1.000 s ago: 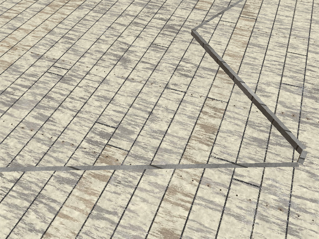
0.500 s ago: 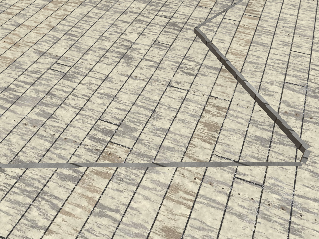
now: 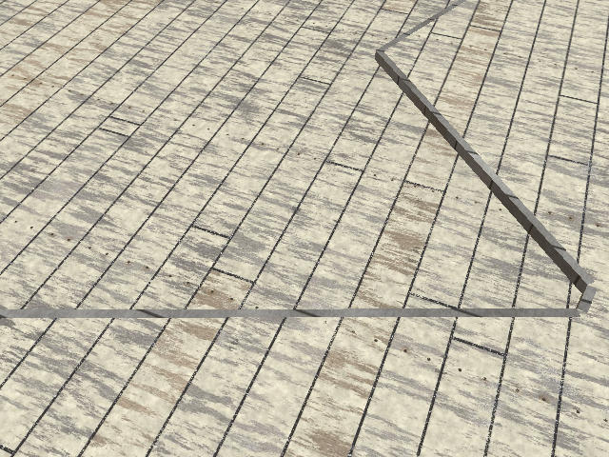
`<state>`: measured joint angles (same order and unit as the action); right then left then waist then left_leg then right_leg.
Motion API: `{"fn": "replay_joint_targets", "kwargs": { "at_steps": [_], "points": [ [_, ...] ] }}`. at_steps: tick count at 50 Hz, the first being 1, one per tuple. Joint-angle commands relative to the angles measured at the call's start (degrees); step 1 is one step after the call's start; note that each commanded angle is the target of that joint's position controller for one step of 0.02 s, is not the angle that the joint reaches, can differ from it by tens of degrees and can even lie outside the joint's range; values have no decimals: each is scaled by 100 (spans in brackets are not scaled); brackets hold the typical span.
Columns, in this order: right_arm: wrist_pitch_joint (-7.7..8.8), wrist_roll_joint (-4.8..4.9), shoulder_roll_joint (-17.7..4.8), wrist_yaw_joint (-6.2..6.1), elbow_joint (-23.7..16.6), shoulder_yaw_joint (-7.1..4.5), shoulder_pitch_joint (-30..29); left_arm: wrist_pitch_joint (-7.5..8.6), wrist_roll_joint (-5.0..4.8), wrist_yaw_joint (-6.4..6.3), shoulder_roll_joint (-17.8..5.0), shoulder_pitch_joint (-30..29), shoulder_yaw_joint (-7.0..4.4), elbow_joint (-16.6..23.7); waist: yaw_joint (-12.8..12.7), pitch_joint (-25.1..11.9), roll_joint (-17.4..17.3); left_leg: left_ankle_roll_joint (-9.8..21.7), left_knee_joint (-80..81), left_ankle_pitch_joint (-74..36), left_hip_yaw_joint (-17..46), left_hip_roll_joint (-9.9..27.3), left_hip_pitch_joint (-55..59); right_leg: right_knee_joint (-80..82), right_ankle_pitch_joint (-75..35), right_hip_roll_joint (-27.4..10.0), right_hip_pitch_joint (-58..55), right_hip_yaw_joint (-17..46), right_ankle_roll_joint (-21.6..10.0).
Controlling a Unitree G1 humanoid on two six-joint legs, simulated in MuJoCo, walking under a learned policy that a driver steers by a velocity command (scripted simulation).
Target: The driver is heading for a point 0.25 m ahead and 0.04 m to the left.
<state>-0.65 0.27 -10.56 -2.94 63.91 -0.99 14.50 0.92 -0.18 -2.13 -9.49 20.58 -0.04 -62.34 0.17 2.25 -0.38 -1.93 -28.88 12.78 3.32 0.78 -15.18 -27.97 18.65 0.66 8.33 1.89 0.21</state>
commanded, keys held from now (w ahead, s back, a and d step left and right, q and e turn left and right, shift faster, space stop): no key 0.08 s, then w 0.10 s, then no key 0.82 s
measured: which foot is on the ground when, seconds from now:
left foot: down 0.00-1.00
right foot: down 0.00-1.00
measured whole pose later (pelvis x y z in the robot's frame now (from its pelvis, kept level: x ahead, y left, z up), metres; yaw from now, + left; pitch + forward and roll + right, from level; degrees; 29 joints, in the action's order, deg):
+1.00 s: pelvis +0.01 +0.02 +0.00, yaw +0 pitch -2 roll +0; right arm -1.0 0.5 -10.6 -2.6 62.7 -2.1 12.8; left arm 0.7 -0.2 -2.8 -9.1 20.6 -0.6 -63.6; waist 0.1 2.7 -0.1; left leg 0.0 -29.9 15.4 1.2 -0.6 -13.0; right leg -27.8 20.2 -1.1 6.2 2.2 1.7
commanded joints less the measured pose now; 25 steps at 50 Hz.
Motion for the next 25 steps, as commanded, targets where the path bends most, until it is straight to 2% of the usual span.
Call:
{"fn": "replay_joint_targets", "kwargs": {
  "at_steps": [1, 4, 5, 6, 7, 9, 10, 11, 12, 13, 14, 15, 16, 17, 19, 20, 21, 23, 25],
  "points": [
    [26, 1, -518, -15, -92, -77, 326, 19, -2, -16, -480, 564, -79, 31, -1, 212, 34, 166, 344, -741, -86, -7, 423, 634, -721, -69, 722, 17, -64],
    [28, 2, -506, -15, -97, -77, 347, 21, -3, -18, -466, 589, -80, 29, -2, 218, 35, 169, 339, -739, -85, -9, 418, 628, -716, -69, 727, 13, -62],
    [23, -5, -426, -17, -42, -57, 445, 14, -1, -24, -400, 703, -66, -33, -4, 80, 63, 171, 334, -199, -167, -84, 485, 683, -155, -25, 678, -30, -80],
    [15, 16, -426, -24, -32, -63, 453, -3, -31, -41, -454, 737, -90, -46, -16, 170, 127, 193, 208, 624, -298, -225, 371, 723, 706, 10, 772, -14, -159],
    [22, 45, -474, -32, -41, -89, 459, -16, -63, -66, -612, 680, -141, 12, -30, 332, 265, 243, -3, 1587, -440, -370, 98, 767, 1677, -41, 917, 128, -310],
    [132, 43, -446, 1, -181, -88, 265, 26, -126, -77, -840, 787, -225, 112, -149, 754, 478, 339, -418, 2166, -485, -363, -570, 1120, 2914, -524, 1152, 850, -678],
    [231, 53, -275, 40, -266, -46, 104, 70, -146, -78, -891, 765, -243, 148, -188, 961, 736, 316, -781, 1484, -575, -377, -799, 1390, 2740, -863, 1128, 1288, -830],
    [322, 24, -139, 70, -293, -11, 111, 108, -118, -65, -935, 569, -257, 231, -116, 992, 921, 321, -1007, 863, -558, -272, -828, 1462, 2213, -1149, 1077, 1606, -931],
    [384, -6, -73, 100, -272, 16, 247, 133, -97, -40, -888, 360, -246, 287, 7, 993, 893, 373, -858, 612, -431, -133, -519, 1292, 1431, -1199, 1286, 1595, -927],
    [405, -39, -97, 117, -227, 17, 489, 159, -74, -15, -730, 179, -194, 323, 193, 871, 733, 406, -298, 216, -320, -59, 34, 945, 524, -950, 1454, 1212, -723],
    [390, -37, -389, 127, -176, -49, 685, 168, -64, -19, -671, 208, -196, 326, 161, 762, 358, 431, -6, -469, -128, -38, 212, 469, -82, -462, 1324, 597, -422],
    [377, 29, -727, 149, -141, -131, 713, 156, -21, -55, -329, 537, -126, 268, -25, 534, -534, 561, 116, -1157, 182, 118, 381, -85, -260, 142, 1170, -177, -73],
    [361, 66, -648, 154, -148, -94, 806, 136, 19, -91, -221, 795, -76, 191, -45, 190, -814, 797, 302, -1640, 675, 465, 593, -279, -251, 105, 959, -151, 146],
    [356, 55, -548, 158, -151, -63, 780, 106, -20, -112, -253, 870, -67, 173, -81, 84, -749, 914, 337, -2147, 900, 663, 654, -276, -369, 1, 780, -40, 228],
    [374, 51, -671, 195, -241, -103, 599, 40, -21, -132, -408, 913, -67, 114, -91, -96, -298, 854, 74, -3330, 686, 565, 830, -200, -1013, -85, 520, 29, 262],
    [353, 67, -683, 190, -244, -119, 655, 7, -25, -136, -535, 776, -89, 112, -9, -199, -108, 766, 60, -3647, 474, 396, 882, -163, -1190, -78, 366, 8, 240],
    [358, 66, -765, 201, -240, -131, 579, -31, -14, -124, -420, 895, -50, 103, -103, -292, -293, 768, -86, -4072, 398, 435, 986, -10, -1398, -140, 291, 59, 240],
    [321, 106, -683, 202, -234, -143, 536, -64, -38, -94, -536, 902, -71, 73, -53, -357, -244, 648, -196, -4297, 180, 296, 1177, -4, -1891, -116, 220, 12, 247],
    [265, 87, -635, 189, -242, -156, 529, -75, -75, -94, -571, 738, -78, 98, 6, -449, -15, 586, -186, -4152, 115, 227, 1231, -42, -2212, -140, 138, -25, 225]
  ]
}}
